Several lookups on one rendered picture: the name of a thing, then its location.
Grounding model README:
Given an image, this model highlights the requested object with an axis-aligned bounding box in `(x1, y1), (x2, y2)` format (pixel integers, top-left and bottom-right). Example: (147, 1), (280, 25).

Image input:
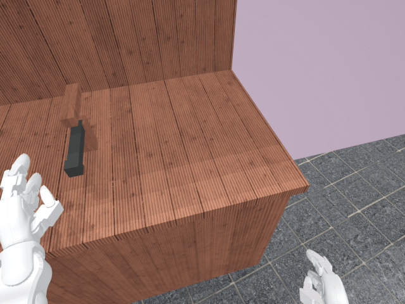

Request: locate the counter
(0, 0), (310, 304)

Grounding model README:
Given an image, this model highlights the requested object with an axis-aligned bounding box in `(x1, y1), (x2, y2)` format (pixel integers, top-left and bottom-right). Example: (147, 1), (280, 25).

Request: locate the robot right hand
(299, 249), (349, 304)

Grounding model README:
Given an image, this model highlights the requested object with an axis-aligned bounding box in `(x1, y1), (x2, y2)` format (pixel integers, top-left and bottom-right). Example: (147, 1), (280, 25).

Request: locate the tap lever
(63, 120), (85, 177)

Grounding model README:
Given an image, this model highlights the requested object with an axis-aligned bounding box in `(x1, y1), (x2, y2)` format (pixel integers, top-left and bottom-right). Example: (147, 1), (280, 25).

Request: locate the left robot forearm
(0, 241), (52, 304)

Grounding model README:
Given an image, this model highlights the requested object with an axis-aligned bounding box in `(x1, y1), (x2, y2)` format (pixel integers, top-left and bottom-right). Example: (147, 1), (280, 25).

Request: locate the robot left hand
(0, 153), (64, 250)

